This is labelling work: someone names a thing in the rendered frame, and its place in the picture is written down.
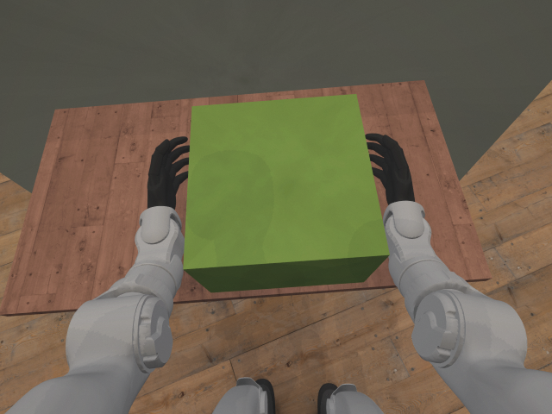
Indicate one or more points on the right robot shin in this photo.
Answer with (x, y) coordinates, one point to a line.
(345, 388)

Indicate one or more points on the right robot upper arm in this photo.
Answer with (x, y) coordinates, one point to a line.
(478, 345)

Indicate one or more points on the right robot forearm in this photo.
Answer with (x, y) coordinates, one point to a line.
(415, 268)

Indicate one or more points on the table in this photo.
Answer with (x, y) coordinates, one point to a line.
(78, 236)

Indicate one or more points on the left robot forearm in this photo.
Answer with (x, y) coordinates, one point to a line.
(158, 268)

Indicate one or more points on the right robot hand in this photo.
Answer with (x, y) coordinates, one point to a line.
(395, 176)

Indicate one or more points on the left robot upper arm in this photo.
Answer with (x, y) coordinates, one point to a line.
(113, 346)

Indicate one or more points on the robot right foot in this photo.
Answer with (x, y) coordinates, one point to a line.
(325, 392)

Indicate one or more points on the left robot hand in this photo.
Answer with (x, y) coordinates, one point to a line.
(162, 184)

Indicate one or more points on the carton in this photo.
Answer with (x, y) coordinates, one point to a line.
(281, 194)

